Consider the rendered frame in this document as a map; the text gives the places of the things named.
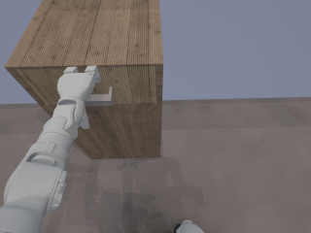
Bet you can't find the left robot hand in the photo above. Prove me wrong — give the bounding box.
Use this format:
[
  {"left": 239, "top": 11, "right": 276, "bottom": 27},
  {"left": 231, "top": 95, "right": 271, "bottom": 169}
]
[{"left": 57, "top": 65, "right": 101, "bottom": 129}]

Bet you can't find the robot left upper arm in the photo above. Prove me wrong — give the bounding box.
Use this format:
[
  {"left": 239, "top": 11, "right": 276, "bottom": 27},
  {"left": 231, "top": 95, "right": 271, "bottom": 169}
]
[{"left": 0, "top": 161, "right": 68, "bottom": 233}]

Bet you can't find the robot left forearm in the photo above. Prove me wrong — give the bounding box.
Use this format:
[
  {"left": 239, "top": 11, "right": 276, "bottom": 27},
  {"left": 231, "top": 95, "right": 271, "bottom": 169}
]
[{"left": 4, "top": 96, "right": 86, "bottom": 204}]

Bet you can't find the cabinet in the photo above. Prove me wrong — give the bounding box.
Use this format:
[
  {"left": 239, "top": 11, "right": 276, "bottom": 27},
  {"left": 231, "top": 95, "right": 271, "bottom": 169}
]
[{"left": 4, "top": 0, "right": 163, "bottom": 159}]

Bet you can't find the handle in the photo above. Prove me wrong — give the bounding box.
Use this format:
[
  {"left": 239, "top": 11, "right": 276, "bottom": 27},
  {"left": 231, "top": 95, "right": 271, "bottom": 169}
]
[{"left": 85, "top": 86, "right": 114, "bottom": 107}]

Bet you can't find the robot right shin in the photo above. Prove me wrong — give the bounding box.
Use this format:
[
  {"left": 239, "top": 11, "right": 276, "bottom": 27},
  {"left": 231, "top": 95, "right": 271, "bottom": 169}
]
[{"left": 180, "top": 220, "right": 192, "bottom": 227}]

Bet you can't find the drawer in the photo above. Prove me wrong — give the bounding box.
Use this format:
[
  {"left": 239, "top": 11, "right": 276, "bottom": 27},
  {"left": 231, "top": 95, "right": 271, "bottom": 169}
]
[{"left": 16, "top": 66, "right": 156, "bottom": 105}]

